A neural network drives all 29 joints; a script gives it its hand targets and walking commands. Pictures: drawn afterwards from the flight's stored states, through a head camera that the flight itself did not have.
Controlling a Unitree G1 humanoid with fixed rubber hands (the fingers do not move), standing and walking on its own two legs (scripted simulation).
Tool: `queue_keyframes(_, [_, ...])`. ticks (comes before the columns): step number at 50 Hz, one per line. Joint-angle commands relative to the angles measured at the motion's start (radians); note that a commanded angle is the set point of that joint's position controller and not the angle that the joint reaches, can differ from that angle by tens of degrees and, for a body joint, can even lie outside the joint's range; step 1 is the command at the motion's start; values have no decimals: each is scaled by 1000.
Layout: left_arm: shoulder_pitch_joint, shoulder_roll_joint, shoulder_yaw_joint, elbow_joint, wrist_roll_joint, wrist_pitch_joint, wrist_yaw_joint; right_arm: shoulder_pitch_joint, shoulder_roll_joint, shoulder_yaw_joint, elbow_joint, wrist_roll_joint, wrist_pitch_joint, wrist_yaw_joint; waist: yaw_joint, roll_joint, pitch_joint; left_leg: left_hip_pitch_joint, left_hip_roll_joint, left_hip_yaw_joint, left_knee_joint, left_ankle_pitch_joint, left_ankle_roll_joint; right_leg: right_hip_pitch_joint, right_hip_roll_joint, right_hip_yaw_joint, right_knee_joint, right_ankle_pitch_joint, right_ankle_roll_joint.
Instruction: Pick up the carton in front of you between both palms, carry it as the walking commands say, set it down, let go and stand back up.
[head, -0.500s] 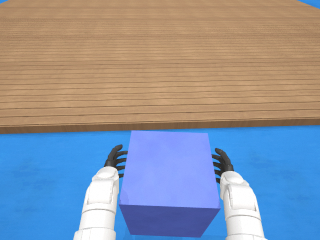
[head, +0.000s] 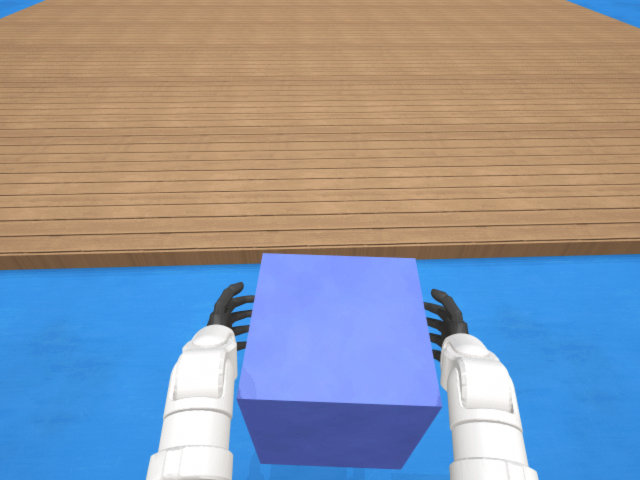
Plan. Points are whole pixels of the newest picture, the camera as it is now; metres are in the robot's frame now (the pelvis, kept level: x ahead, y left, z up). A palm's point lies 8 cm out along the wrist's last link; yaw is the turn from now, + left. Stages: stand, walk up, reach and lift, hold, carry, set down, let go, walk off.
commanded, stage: hold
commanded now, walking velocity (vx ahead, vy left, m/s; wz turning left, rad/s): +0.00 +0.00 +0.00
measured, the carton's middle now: (334, 365) +0.30 +0.00 -0.02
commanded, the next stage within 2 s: carry in 0.70 s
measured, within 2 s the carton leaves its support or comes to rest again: neither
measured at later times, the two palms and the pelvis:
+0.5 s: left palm (222, 335) +0.29 +0.15 +0.05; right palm (452, 343) +0.29 -0.15 +0.05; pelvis +0.01 +0.00 +0.00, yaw +0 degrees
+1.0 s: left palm (239, 294) +0.34 +0.13 +0.07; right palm (459, 304) +0.34 -0.16 +0.07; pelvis +0.07 -0.01 -0.01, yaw +1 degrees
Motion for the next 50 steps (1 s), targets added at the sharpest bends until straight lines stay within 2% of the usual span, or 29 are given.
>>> queue_keyframes(1, [-496, -886, -541, -20, -233, -25, -221, -501, 890, 538, -29, 231, -32, 211, 0, 0, -217, 14, -66, 5, -75, 32, 6, 33, 67, -5, -71, 37, -4])
queue_keyframes(19, [-408, -871, -565, -87, -249, -18, -211, -414, 876, 560, -93, 247, -25, 201, 1, 2, -242, 52, -70, -3, -75, 172, 0, 69, 73, 3, -73, 174, -1])
queue_keyframes(34, [-399, -867, -569, -98, -253, -17, -210, -406, 871, 563, -106, 249, -25, 200, 1, 3, -234, 44, -71, -4, -78, 152, 0, 61, 74, 4, -76, 152, -1])
queue_keyframes(35, [-444, -875, -586, -82, -272, -10, -211, -441, 881, 581, -89, 266, -18, 201, 2, 14, -270, -72, 115, 13, 1, 9, 13, -53, -106, -5, 0, 4, -11])
queue_keyframes(36, [-445, -873, -590, -92, -278, -8, -212, -441, 885, 587, -101, 278, -16, 200, 3, 16, -284, -102, 106, -26, -36, -227, 21, -89, -98, 17, -29, -223, -19])
queue_keyframes(37, [-449, -881, -616, -111, -293, -5, -211, -454, 888, 610, -128, 292, -13, 199, 1, 14, -248, -166, 101, -37, -54, -445, 25, -159, -86, 22, -45, -428, -18])
queue_keyframes(38, [-471, -885, -636, -140, -303, -1, -208, -474, 894, 633, -152, 308, -8, 196, -2, 14, -220, -207, 101, -44, -56, -544, 30, -203, -80, 20, -36, -511, -18])
queue_keyframes(39, [-483, -888, -655, -163, -318, 6, -205, -484, 896, 653, -171, 319, -2, 194, -2, 23, -213, -213, 111, -49, -50, -510, 32, -219, -79, 13, -11, -466, -16])
queue_keyframes(41, [-468, -887, -703, -208, -355, 32, -196, -469, 889, 697, -218, 346, 26, 182, -3, 46, -293, -182, 131, -72, -48, -372, 47, -195, -67, -32, 72, -294, -13])
queue_keyframes(42, [-464, -877, -729, -238, -371, 52, -192, -450, 880, 719, -244, 356, 46, 174, -5, 61, -335, -168, 146, -101, -58, -360, 62, -195, -58, -56, 113, -253, -11])
queue_keyframes(45, [-469, -846, -786, -316, -428, 138, -181, -450, 842, 772, -325, 398, 130, 155, -7, 126, -310, -204, 195, -166, -98, -502, 104, -240, -33, -120, 114, -302, -13])
queue_keyframes(46, [-475, -837, -792, -330, -444, 170, -178, -457, 828, 780, -341, 410, 162, 150, -4, 116, -283, -253, 189, -146, -75, -488, 101, -211, -47, -111, 76, -300, -17])
queue_keyframes(47, [-467, -826, -797, -337, -458, 202, -174, -455, 816, 787, -353, 424, 196, 146, 2, 51, -265, -319, 149, -72, 3, -416, 78, -155, -89, -51, 8, -313, -32])
queue_keyframes(48, [-434, -813, -800, -344, -469, 232, -168, -451, 807, 800, -377, 443, 227, 142, 15, -84, -267, -422, 91, 34, 177, -313, 42, -67, -185, 102, -67, -347, -73])
queue_keyframes(49, [-393, -793, -800, -353, -478, 258, -161, -439, 808, 817, -397, 469, 258, 140, 26, -230, -271, -577, 31, 142, 369, -258, 11, 57, -300, 303, -143, -294, -134])
queue_keyframes(50, [-377, -790, -799, -378, -479, 279, -152, -461, 819, 838, -429, 501, 283, 143, 34, -273, -225, -711, 35, 172, 353, -332, 6, 125, -367, 393, -146, -120, -195])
